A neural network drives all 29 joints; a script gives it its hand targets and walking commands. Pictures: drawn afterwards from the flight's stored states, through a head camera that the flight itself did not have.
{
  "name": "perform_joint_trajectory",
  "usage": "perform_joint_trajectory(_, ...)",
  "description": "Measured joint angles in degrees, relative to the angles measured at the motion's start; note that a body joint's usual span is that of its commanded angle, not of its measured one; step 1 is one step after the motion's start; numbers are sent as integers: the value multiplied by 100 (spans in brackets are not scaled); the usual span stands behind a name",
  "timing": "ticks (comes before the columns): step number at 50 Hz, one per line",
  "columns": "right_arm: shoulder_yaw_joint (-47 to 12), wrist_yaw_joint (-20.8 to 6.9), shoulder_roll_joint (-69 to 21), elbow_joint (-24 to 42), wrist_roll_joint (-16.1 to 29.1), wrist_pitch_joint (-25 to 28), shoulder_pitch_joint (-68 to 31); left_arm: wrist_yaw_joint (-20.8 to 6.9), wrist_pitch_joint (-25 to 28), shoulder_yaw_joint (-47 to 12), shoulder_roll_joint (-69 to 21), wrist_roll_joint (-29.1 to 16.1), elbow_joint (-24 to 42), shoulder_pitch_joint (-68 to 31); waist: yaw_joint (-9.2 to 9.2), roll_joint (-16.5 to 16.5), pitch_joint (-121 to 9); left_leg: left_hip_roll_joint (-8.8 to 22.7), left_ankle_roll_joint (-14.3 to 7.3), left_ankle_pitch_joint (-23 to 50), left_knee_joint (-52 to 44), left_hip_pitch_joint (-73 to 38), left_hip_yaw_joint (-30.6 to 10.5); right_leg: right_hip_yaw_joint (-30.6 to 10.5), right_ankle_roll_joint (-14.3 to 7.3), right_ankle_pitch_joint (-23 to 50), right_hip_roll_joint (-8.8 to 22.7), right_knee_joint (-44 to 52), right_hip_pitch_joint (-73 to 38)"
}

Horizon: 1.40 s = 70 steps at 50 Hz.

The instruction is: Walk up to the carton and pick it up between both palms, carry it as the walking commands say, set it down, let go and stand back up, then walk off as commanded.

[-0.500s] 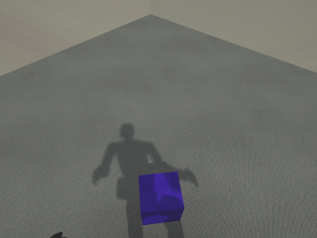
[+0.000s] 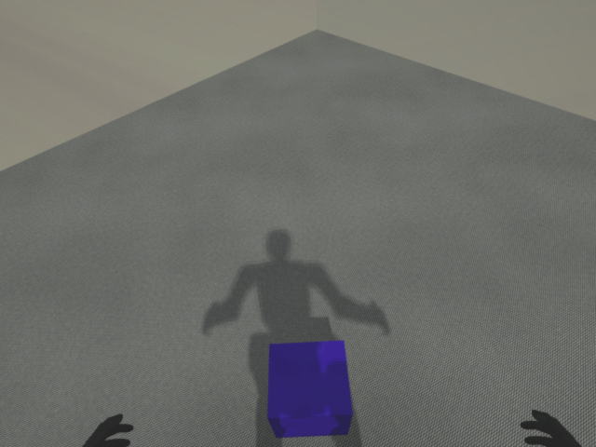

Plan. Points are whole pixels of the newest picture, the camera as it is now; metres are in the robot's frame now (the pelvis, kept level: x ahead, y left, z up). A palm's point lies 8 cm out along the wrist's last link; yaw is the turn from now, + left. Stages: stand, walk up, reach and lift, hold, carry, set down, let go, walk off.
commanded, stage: walk up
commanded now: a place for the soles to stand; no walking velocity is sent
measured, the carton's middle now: (309, 390) +0.40 +0.04 -0.66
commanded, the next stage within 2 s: reach and lift in 1.90 s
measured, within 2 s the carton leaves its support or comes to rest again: neither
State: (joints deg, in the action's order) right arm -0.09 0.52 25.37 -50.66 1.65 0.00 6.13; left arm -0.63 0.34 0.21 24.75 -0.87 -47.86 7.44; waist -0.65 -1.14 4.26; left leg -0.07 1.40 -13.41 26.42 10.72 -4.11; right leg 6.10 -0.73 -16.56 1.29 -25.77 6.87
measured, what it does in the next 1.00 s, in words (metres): stands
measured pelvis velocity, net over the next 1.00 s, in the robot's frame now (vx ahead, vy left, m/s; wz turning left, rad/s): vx -0.01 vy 0.02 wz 0.07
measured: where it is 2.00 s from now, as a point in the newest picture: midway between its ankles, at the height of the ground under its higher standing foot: outside the picture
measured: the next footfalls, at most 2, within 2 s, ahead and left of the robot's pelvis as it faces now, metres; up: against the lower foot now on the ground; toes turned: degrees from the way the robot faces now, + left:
none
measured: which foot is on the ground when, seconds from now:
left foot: down 0.00-1.00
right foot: down 0.00-1.00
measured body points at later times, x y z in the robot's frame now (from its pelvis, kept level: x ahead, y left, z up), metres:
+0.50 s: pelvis -0.02 +0.01 +0.00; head -0.01 +0.03 +0.45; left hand +0.07 +0.33 -0.12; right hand +0.07 -0.31 -0.11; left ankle +0.01 +0.14 -0.74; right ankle -0.03 -0.10 -0.74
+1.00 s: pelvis -0.01 +0.02 +0.00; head +0.01 +0.02 +0.45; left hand +0.05 +0.34 -0.12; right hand +0.12 -0.30 -0.11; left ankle +0.01 +0.14 -0.74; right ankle -0.03 -0.11 -0.74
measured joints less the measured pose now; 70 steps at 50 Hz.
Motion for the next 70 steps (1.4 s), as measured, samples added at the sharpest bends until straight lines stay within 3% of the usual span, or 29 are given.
perform_joint_trajectory(10,-1,35,-146,-666,-60,-57,88,6,-70,42,-158,23,-491,-71,60,59,34,1,29,207,-193,-37,-102,146,-28,160,3,202,-92)
perform_joint_trajectory(20,45,61,-253,-937,-85,9,271,9,-86,150,-196,52,-806,-79,84,213,-32,-65,-45,327,-280,-14,-158,219,49,317,61,411,-162)
perform_joint_trajectory(47,95,88,-311,-782,-82,70,83,22,-27,236,-241,87,-1050,71,-31,136,-100,-231,-146,352,-348,22,-288,316,170,302,201,530,-225)
perform_joint_trajectory(59,266,-24,-74,-678,-170,-206,190,107,-145,320,-36,138,-619,-38,17,44,158,-323,-276,-51,638,475,-209,413,230,-95,350,-335,95)
perform_joint_trajectory(62,258,-52,-159,-632,-193,-220,250,102,-216,331,78,106,-528,-70,27,233,176,-439,-404,11,618,492,-154,167,132,-341,394,-661,267)
perform_joint_trajectory(66,257,-12,-288,-485,-222,-203,276,125,-260,299,109,88,-487,-153,155,317,185,-511,-323,330,204,506,-380,-501,4,-1269,0,-1333,526)
perform_joint_trajectory(68,283,23,-296,-446,-192,-211,172,132,-183,245,72,82,-487,-70,87,296,207,-486,-309,488,-43,435,-365,-619,-46,-1074,-44,-911,401)
perform_joint_trajectory(70,274,24,-299,-435,-119,-213,27,142,-97,191,53,76,-533,87,14,301,198,-485,-286,534,-117,389,-279,-686,0,-222,16,-56,111)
